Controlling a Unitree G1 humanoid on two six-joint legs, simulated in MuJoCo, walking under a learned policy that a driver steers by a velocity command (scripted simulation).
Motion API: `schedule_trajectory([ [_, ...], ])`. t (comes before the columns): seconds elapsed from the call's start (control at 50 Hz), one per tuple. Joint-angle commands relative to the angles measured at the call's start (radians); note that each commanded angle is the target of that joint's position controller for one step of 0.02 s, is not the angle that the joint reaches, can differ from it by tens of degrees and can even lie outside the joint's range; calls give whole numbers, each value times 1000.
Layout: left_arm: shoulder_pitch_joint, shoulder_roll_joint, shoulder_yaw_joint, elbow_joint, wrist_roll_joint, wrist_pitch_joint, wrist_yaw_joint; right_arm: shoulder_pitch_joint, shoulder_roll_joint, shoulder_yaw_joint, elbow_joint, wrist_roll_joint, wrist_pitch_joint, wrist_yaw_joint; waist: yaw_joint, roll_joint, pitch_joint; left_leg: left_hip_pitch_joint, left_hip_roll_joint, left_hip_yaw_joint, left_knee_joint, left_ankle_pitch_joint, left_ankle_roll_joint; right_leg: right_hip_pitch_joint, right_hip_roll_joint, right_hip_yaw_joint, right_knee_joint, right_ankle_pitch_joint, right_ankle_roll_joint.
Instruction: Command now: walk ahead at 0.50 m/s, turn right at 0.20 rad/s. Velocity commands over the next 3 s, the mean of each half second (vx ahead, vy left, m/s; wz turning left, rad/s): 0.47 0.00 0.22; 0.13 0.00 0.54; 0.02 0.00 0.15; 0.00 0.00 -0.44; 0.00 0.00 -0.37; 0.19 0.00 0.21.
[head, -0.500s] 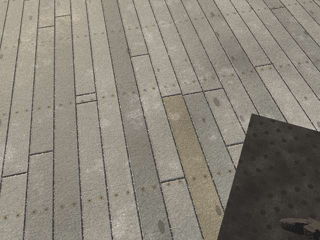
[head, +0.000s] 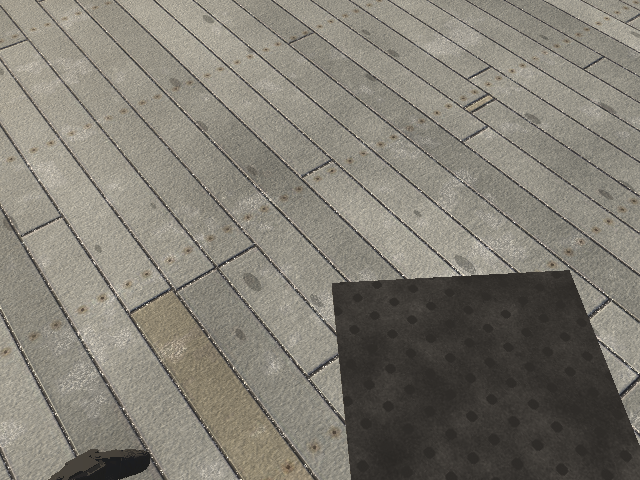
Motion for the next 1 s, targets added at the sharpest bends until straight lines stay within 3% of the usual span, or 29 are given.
schedule_trajectory([
  [0.02,-92,69,17,-100,-1,-21,-11,-12,-192,-43,-29,16,2,-5,44,118,26,6,287,-134,-34,483,170,46,30,-41,-81,-40,-39],
  [0.04,-63,87,26,-96,3,-21,-10,-18,-202,-45,-24,18,8,-8,72,129,3,25,286,-120,17,615,159,108,53,-60,-101,-72,-58],
  [0.08,172,158,68,-27,12,-20,4,-24,-185,-31,-14,20,16,-13,210,119,-139,-76,220,-70,300,794,112,489,94,-89,-163,-18,-110],
  [0.1,354,238,92,5,22,-12,22,-25,-130,-4,-42,-10,10,-13,279,9,-285,-309,165,-50,614,473,72,810,-103,126,-118,37,-171],
  [0.12,359,299,95,5,28,-10,25,94,-14,31,-60,-12,-6,-4,195,-224,-422,-644,-10,-119,937,-274,21,1042,-342,597,-240,-170,-318],
  [0.14,354,204,74,1,23,-14,24,22,-133,0,-42,17,-17,0,247,-108,-387,-731,24,-255,1046,-292,29,979,-328,622,-305,-277,-295],
  [0.16,298,169,60,10,17,-21,24,-57,-162,-12,-76,37,-22,2,230,-97,-227,-793,66,-236,1048,-206,37,860,-292,456,-327,-236,-253],
  [0.2,191,104,43,21,21,-33,16,-113,-132,-14,-75,8,-13,-9,163,-23,-94,-734,129,-215,951,-59,33,640,-197,251,-389,-78,-197],
  [0.22,160,100,43,23,28,-44,15,-66,-117,-15,-67,11,1,-9,124,-80,-93,-660,151,-230,942,-9,23,563,-200,210,-430,-46,-206],
  [0.26,142,65,41,42,25,-68,11,-40,-83,-12,-47,13,29,-10,105,-44,-54,-614,154,-236,922,22,11,488,-175,107,-477,66,-202],
  [0.28,125,90,49,54,29,-73,15,-47,-63,-10,-56,14,37,-12,84,-45,-42,-635,152,-237,900,52,1,473,-185,79,-504,47,-206],
  [0.32,135,108,58,78,36,-78,25,-101,-55,-9,-77,9,46,-15,94,-26,0,-693,158,-259,825,137,-12,467,-197,21,-533,83,-210],
  [0.38,143,119,63,101,35,-74,36,-174,-45,-4,-94,3,37,2,115,-3,20,-693,142,-225,639,296,-9,499,-153,-101,-540,108,-175],
  [0.42,143,138,66,110,30,-65,46,-256,-26,5,-126,-8,32,16,139,10,52,-650,121,-163,505,372,-1,488,-142,-176,-518,242,-154],
  [0.48,182,168,75,136,16,-39,61,-312,-28,4,-175,-13,32,39,156,-1,33,-622,93,-111,413,361,17,572,-167,-213,-437,411,-138],
  [0.54,153,199,87,133,-10,-11,76,-256,-78,-21,-192,-16,40,55,106,-43,-29,-545,32,-67,379,228,63,657,-183,-223,-272,633,-103],
  [0.58,120,190,85,118,-20,6,82,-59,-149,-62,-149,-16,42,46,0,-9,-134,-297,-42,-44,275,279,116,613,-126,-248,33,636,-48],
  [0.6,171,155,71,110,6,0,79,7,-228,-86,-144,-18,46,20,-18,125,-202,-67,57,-207,248,656,167,424,-56,-253,307,282,22],
  [0.62,292,44,37,83,55,-11,62,-65,-309,-91,-187,-29,56,1,112,371,-315,244,322,-618,324,1067,391,50,136,-183,717,-640,100],
  [0.64,291,119,39,92,31,-27,44,-62,-266,-76,-229,-34,51,14,48,221,-528,272,398,-814,208,839,471,5,143,67,830,-658,88],
  [0.66,174,160,51,68,-7,-26,41,-112,-213,-65,-245,-28,48,19,31,118,-423,185,340,-698,167,646,416,-35,96,83,811,-572,60],
  [0.68,126,146,49,56,-2,-18,53,-165,-175,-56,-236,-9,46,17,64,49,-268,33,285,-605,139,526,353,-68,60,63,713,-489,54],
  [0.7,103,146,51,65,20,-1,70,-203,-131,-42,-239,-1,50,8,82,17,-195,-88,252,-547,101,434,311,-43,28,58,638,-437,52],
  [0.72,118,153,54,57,21,13,75,-220,-144,-46,-244,-14,54,2,115,86,-161,-204,237,-548,81,413,316,25,24,66,586,-408,55],
  [0.76,149,140,54,67,28,25,78,-243,-148,-49,-255,-29,60,-4,138,116,-150,-297,188,-486,73,463,297,102,39,51,475,-385,66],
  [0.8,134,113,46,68,32,25,83,-227,-169,-58,-254,-25,64,-17,131,107,-173,-301,167,-463,91,529,285,112,59,42,373,-354,83],
  [0.84,113,107,43,65,32,32,84,-221,-184,-63,-256,-15,76,-30,122,110,-202,-294,160,-478,95,435,270,120,66,56,312,-297,98],
  [0.92,49,107,44,47,22,38,81,-242,-176,-62,-270,-13,100,-43,100,163,-155,-334,120,-536,69,81,226,132,84,74,188,-233,101],
  [1.0,43,114,47,43,16,15,67,-226,-162,-58,-272,-17,112,-40,80,201,-156,-278,132,-594,118,125,218,190,92,69,52,-263,83],
])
